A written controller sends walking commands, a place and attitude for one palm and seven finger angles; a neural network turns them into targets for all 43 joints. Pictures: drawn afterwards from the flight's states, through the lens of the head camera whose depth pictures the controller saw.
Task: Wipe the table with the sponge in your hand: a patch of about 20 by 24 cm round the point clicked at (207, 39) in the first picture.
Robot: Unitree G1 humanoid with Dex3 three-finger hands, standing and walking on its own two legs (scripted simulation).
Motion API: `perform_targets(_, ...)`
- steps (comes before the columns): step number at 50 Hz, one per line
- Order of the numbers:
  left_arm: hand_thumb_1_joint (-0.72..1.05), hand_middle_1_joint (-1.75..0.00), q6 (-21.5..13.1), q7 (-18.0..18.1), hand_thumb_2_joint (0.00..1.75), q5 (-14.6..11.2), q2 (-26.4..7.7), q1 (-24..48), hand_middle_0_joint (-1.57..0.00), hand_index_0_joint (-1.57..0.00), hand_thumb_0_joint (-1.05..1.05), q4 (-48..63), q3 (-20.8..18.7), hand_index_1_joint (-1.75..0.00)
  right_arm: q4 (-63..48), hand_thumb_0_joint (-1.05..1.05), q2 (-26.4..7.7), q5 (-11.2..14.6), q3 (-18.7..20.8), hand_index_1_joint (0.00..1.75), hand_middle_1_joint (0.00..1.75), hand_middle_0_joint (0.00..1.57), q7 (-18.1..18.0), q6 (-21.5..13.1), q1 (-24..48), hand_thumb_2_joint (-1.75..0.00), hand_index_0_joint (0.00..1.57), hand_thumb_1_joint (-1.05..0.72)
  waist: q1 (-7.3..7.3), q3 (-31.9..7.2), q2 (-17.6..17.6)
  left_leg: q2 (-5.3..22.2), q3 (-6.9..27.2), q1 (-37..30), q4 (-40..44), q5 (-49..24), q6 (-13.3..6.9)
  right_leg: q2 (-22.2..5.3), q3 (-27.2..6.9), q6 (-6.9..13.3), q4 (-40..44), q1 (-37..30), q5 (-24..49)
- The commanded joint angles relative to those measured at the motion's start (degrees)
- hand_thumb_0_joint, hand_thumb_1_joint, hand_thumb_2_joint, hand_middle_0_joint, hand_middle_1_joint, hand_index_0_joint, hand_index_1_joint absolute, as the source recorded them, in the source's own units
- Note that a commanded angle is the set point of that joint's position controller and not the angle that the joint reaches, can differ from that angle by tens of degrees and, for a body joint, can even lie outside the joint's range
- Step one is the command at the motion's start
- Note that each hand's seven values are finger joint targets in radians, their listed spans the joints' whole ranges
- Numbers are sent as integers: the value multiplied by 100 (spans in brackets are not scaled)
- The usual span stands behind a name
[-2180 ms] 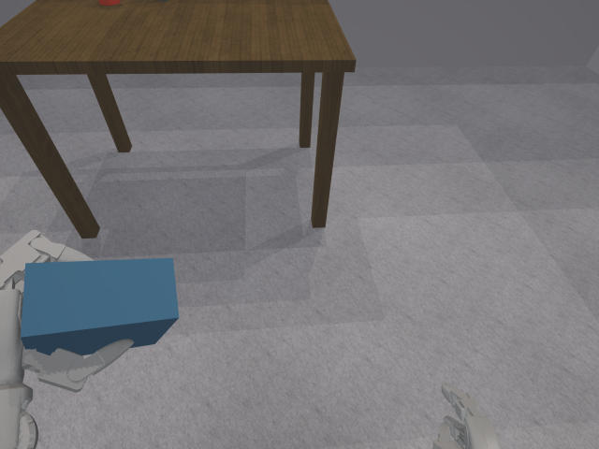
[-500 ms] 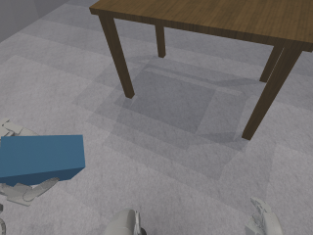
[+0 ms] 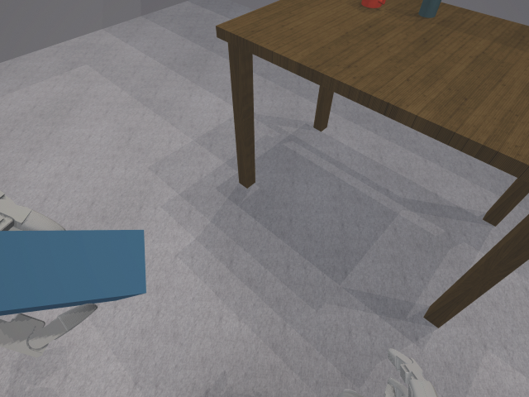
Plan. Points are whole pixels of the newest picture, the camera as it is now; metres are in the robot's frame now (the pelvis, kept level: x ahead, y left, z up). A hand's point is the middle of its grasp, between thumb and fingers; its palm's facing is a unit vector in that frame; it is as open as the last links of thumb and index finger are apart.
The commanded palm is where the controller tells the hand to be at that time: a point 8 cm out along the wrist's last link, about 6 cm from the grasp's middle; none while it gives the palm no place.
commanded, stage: walk to a spot facing it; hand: left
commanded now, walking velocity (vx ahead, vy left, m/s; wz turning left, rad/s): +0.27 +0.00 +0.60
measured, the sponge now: (88, 272) +0.21 +0.21 +0.17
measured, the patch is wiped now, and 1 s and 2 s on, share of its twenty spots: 0.00 0.00 0.00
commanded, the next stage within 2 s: none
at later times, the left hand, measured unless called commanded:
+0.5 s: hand (53, 256) +0.22 +0.24 +0.18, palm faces +0.62 -0.65 -0.44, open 10.5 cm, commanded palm +0.15 +0.26 +0.17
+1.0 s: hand (64, 320) +0.16 +0.21 +0.17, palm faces +0.79 -0.43 -0.44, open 10.5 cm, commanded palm +0.08 +0.22 +0.17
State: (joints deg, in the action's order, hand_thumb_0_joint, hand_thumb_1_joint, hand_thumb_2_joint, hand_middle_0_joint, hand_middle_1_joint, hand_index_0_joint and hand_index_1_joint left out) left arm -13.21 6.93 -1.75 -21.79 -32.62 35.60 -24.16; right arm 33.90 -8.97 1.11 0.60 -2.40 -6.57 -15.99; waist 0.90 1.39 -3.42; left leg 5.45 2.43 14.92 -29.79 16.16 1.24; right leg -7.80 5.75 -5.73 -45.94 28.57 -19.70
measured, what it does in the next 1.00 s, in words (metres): walks ahead, turning left: right foot, then left foot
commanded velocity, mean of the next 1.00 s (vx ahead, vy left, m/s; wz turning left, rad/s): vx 0.22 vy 0.00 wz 0.60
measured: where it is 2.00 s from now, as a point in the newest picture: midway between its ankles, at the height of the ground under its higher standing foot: (251, 390)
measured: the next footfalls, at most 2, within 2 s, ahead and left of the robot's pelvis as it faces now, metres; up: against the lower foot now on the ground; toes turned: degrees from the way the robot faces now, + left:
right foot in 0.08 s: +0.11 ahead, -0.18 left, +0.00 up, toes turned -6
left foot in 0.38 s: +0.12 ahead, +0.10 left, +0.00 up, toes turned +24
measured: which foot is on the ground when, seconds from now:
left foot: down 0.00-0.06, up 0.08-0.36, down 0.38-0.70, up 0.72-1.00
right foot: up 0.00-0.06, down 0.08-0.38, up 0.40-0.68, down 0.70-1.00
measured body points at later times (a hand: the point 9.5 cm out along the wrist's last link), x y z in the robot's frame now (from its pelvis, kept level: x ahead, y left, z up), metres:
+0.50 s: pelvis +0.08 -0.05 -0.02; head +0.10 -0.03 +0.43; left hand +0.18 +0.28 +0.20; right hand +0.33 -0.22 -0.09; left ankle +0.09 +0.08 -0.74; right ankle +0.08 -0.18 -0.67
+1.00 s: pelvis +0.13 -0.10 +0.01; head +0.15 -0.11 +0.46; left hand +0.12 +0.23 +0.19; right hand +0.42 -0.22 -0.09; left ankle +0.06 +0.04 -0.66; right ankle +0.19 -0.18 -0.74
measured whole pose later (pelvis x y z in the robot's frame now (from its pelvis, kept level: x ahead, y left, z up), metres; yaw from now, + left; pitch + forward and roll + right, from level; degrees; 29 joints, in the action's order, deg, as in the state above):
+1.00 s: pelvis +0.13 -0.10 +0.01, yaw +38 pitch -1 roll +3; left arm -8.1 7.5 -1.3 -19.0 -26.3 26.1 -17.1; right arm 35.2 -16.4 -0.6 2.9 -4.2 -3.0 -11.6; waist 0.3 2.6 -0.1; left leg 5.3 -5.9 30.0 -59.1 18.5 2.6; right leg -10.3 17.2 0.6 -25.9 10.5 -13.6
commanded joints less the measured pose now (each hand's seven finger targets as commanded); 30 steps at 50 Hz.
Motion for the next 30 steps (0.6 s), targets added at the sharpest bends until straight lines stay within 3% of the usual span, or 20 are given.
perform_targets(1, 10, -160, -194, 124, 130, 99, -337, 1280, -120, -120, 0, 555, -52, -160, -734, 0, -763, -1, 258, 30, 30, 20, -191, -344, 665, -90, 20, -90, 49, -576, -796, 306, -2, 477, -143, -41, -744, 725, 778, -31, 1707, -1902, 204)
perform_targets(2, 10, -160, -134, 149, 130, 170, -412, 1483, -120, -120, 0, 487, 3, -160, -716, 0, -640, 41, 209, 30, 30, 20, -202, -331, 657, -90, 20, -90, 48, -700, 154, -16, -170, 1097, -1246, 388, -551, 60, 18, 188, 2428, -2680, 270)
perform_targets(3, 10, -160, -3, 219, 130, 180, -910, 1486, -120, -120, 0, 296, -284, -160, -711, 0, -468, 34, 185, 30, 30, 20, -252, -281, 674, -90, 20, -90, 95, -793, 2267, -592, -670, 2539, -3200, 1866, -227, -1537, -1943, 734, 2784, -3655, 1284)
perform_targets(4, 10, -160, 81, 309, 130, 125, -1223, 1687, -120, -120, 0, 342, -460, -160, -698, 0, -806, -68, 222, 30, 30, 20, -316, -316, 967, -90, 20, -90, 165, -801, 2276, -542, -158, 2969, -4561, 2093, -108, -2428, -2932, 1179, 2826, -3378, 2150)
perform_targets(5, 10, -160, 31, 322, 130, 138, -1160, 1930, -120, -120, 0, 542, -337, -160, -615, 0, -777, -205, 144, 30, 30, 20, -324, -279, 1080, -90, 20, -90, 99, -681, 1355, -280, 38, 2966, -4962, 1764, -10, -2516, -2510, 1366, 2683, -3146, 2780)
perform_targets(6, 10, -160, -10, 310, 130, 214, -1122, 2191, -120, -120, 0, 843, -239, -160, -656, 0, -790, -179, 215, 30, 30, 20, -252, -256, 988, -90, 20, -90, -46, -793, 1331, -129, 41, 2729, -4952, 1530, 44, -2323, -2398, 1374, 2595, -2952, 2568)
perform_targets(8, 10, -160, -137, 290, 130, 132, -1280, 1630, -120, -120, 0, 1151, -460, -160, -681, 0, -875, -136, 289, 30, 30, 20, -212, -69, 1184, -90, 20, -90, 38, -281, 1544, 166, -71, 2309, -4550, 1180, 149, -1936, -1237, 1357, 2376, -2328, 3137)
perform_targets(10, 10, -160, -124, 308, 130, 83, -1300, 1137, -120, -120, 0, 1231, -714, -160, -832, 0, -721, -92, 214, 30, 30, 20, -211, 112, 1208, -90, 20, -90, -27, -617, 1647, 108, -426, 1503, -3366, 1190, 123, -1572, -64, 1089, 2175, -2189, 3350)
perform_targets(11, 10, -160, -92, 334, 130, 31, -1306, 1023, -120, -120, 0, 1339, -770, -160, -954, 0, -680, -64, 226, 30, 30, 20, -197, 180, 1219, -90, 20, -90, -55, -806, 1656, 88, -647, 1181, -2664, 1067, 116, -1508, 261, 1033, 2085, -2341, 3273)
perform_targets(15, 10, -160, -9, 470, 130, -121, -1145, 410, -120, -120, 0, 1374, -920, -160, -1217, 0, -642, -99, 275, 30, 30, 20, -187, 239, 1071, -90, 20, -90, 81, -862, 1610, -213, -1385, 806, -939, 710, 131, -1466, 392, 1036, 1649, -2407, 3742)
perform_targets(17, 10, -160, 48, 488, 130, -203, -959, 265, -120, -120, 0, 1179, -765, -160, -1248, 0, -677, -95, 307, 30, 30, 20, -198, 308, 807, -90, 20, -90, -200, -1110, 1102, -601, -1638, -143, 61, -224, 134, -1216, 682, 734, 530, -2034, 3585)
perform_targets(18, 10, -160, 0, 491, 130, -231, -980, 387, -120, -120, 0, 1197, -763, -160, -1230, 0, -780, -75, 350, 30, 30, 20, -220, 303, 730, -90, 20, -90, -340, -1318, 302, -397, -1254, -980, 440, -904, -40, -944, 737, 480, -602, -1410, 2837)
perform_targets(19, 10, -160, -132, 461, 130, -265, -862, 471, -120, -120, 0, 1380, -631, -160, -1241, 0, -936, -82, 391, 30, 30, 20, -221, 265, 805, -90, 20, -90, -289, -1328, -1226, 908, 677, -1735, 650, -2958, -788, -96, 698, 88, -2034, -74, -253)
perform_targets(20, 10, -160, -256, 431, 130, -176, -989, 551, -120, -120, 0, 1355, -674, -160, -1209, 0, -989, -74, 360, 30, 30, 20, -136, 162, 742, -90, 20, -90, -181, -1360, -1974, 2092, 2656, -2047, 632, -4887, -1688, 334, 122, 83, -2894, 904, -2339)
perform_targets(21, 10, -160, -277, 298, 130, -3, -1156, 700, -120, -120, 0, 882, -708, -160, -1077, 0, -972, -56, 364, 30, 30, 20, -34, 66, 657, -90, 20, -90, -208, -1032, -1152, 2170, 2983, -1918, 599, -4455, -1797, 149, -357, 183, -3126, 1347, -2075)
perform_targets(22, 10, -160, -139, 185, 130, -28, -1137, 641, -120, -120, 0, 561, -711, -160, -1000, 0, -1048, -26, 388, 30, 30, 20, -39, 95, 824, -90, 20, -90, -204, -778, -702, 2007, 2419, -1568, 603, -3695, -1743, -98, -573, 125, -2945, 1483, -1701)
perform_targets(23, 10, -160, -156, 160, 130, -28, -991, 810, -120, -120, 0, 772, -561, -160, -962, 0, -1096, 50, 473, 30, 30, 20, -29, 120, 740, -90, 20, -90, -218, -805, -673, 1674, 2001, -1271, 589, -2966, -1652, -37, -542, 115, -2517, 1228, -1463)
perform_targets(25, 10, -160, -191, 153, 130, -53, -836, 881, -120, -120, 0, 1352, -411, -160, -968, 0, -993, 54, 425, 30, 30, 20, 22, 58, 794, -90, 20, -90, -157, -759, -1177, 1115, 1083, -652, 757, -1974, -1287, 102, -265, 80, -1665, 516, -957)
perform_targets(27, 10, -160, -211, 165, 130, -97, -813, 741, -120, -120, 0, 1795, -363, -160, -984, 0, -941, 0, 335, 30, 30, 20, 36, -68, 863, -90, 20, -90, -100, -784, -1568, 801, 781, 7, 948, -1441, -1109, 275, 1, 81, -831, -357, -564)
perform_targets(30, 10, -160, -144, 182, 130, -112, -789, 617, -120, -120, 0, 1740, -356, -160, -957, 0, -898, -43, 254, 30, 30, 20, 16, -201, 859, -90, 20, -90, -51, -768, -1593, 752, 825, 513, 1129, -194, -1065, 532, 251, 80, 158, -1251, -440)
